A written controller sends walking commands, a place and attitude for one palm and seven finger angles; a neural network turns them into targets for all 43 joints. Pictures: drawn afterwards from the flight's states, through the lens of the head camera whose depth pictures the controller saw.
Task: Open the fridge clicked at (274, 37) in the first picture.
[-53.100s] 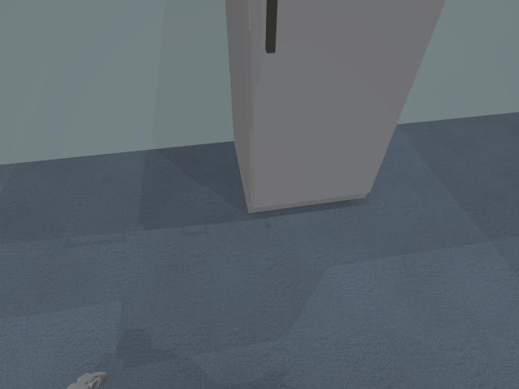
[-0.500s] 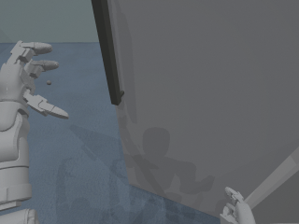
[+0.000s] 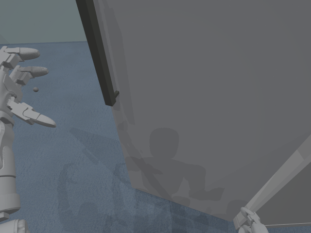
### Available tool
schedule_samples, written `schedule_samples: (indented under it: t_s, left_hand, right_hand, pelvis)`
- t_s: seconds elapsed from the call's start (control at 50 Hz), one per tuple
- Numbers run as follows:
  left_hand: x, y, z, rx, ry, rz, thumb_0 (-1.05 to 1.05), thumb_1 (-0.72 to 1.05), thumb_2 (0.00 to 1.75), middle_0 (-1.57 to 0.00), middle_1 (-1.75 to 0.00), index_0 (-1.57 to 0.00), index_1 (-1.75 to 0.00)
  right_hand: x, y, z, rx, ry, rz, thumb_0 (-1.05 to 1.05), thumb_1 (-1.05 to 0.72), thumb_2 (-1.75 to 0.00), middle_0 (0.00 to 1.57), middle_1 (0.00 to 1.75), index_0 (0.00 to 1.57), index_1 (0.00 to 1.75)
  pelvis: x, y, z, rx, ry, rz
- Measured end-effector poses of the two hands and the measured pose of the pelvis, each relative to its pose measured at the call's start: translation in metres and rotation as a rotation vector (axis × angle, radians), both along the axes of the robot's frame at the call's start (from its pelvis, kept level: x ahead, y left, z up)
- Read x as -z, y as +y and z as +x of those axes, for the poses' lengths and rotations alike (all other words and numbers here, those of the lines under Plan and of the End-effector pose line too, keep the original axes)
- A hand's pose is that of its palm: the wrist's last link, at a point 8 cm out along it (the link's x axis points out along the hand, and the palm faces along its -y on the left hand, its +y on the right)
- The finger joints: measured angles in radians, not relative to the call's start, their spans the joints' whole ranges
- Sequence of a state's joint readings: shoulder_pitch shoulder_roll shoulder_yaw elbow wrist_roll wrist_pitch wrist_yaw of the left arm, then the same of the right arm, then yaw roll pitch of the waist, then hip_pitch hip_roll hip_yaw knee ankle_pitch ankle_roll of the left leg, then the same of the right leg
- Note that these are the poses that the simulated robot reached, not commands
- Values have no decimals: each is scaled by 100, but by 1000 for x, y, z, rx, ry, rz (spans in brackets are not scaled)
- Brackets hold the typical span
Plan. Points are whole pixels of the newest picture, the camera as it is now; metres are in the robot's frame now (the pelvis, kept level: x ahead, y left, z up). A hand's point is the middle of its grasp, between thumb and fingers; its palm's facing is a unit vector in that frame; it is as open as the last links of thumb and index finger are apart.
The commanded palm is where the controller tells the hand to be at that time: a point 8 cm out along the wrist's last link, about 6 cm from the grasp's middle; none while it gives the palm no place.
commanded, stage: draw the hand back to the body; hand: left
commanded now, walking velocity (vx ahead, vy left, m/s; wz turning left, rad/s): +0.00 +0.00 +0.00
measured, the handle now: (101, 48) +0.48 +0.18 +0.26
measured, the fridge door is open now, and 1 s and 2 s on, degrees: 68 68 68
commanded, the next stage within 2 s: step back with the hand held close in 1.70 s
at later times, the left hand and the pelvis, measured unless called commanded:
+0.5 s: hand (16, 116) +0.27 +0.29 +0.22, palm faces +0.06 -1.00 -0.04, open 14.7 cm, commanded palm +0.23 +0.33 +0.23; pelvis +0.00 +0.02 +0.00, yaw +0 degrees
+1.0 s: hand (9, 143) +0.22 +0.30 +0.20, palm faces +0.53 -0.80 -0.28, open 12.0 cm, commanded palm +0.17 +0.32 +0.20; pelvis +0.00 +0.02 +0.01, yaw -1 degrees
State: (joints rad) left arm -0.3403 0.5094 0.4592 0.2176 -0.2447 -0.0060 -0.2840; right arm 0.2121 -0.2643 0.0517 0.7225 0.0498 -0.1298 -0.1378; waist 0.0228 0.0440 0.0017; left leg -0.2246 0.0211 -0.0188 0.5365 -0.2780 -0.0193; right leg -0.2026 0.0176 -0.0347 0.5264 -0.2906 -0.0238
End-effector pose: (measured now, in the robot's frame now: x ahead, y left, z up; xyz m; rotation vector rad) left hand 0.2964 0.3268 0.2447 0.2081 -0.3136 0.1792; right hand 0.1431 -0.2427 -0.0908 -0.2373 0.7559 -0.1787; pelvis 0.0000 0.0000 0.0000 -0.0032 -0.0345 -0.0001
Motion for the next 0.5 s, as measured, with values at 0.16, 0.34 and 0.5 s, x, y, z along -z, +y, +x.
schedule_samples:
  t_s: [0.16, 0.34, 0.5]
  left_hand:
    - [4, 6, 1, 13, -23, -18, -2, -55, 20, -26, -115, -26, -115]
    - [21, 3, -19, 157, 268, -128, -2, -55, 20, -26, -115, -25, -115]
    - [20, 18, -55, 122, 226, -165, -2, -55, 20, -26, -115, -25, -115]
  right_hand:
    - [1, -8, -9, 45, 12, -15, 1, -90, -90, 20, 30, 20, 30]
    - [-24, 15, 37, 3, -155, 20, 1, -90, -90, 20, 30, 20, 30]
    - [-59, 54, 80, -136, -297, 42, 1, -90, -90, 20, 30, 20, 30]
  pelvis:
    - [2, 4, 6, 16, 12, 1]
    - [-1, 18, 11, 10, -21, -3]
    - [-3, 23, 3, -8, -39, -7]
